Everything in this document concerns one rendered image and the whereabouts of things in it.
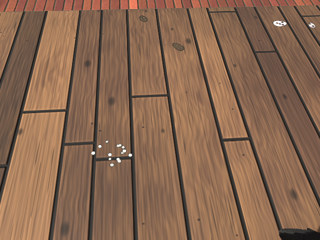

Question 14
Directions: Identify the robot right hand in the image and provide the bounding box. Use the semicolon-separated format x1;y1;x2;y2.
279;228;320;240

